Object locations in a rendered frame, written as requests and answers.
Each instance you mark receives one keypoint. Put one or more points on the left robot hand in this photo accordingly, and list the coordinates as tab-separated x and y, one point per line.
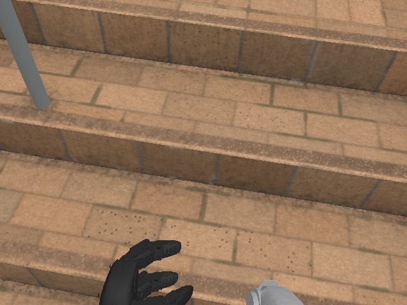
124	284

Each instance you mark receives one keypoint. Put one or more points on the robot right shin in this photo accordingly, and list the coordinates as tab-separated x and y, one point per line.
268	283

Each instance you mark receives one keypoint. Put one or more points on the right robot thigh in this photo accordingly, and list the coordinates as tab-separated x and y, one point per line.
272	295

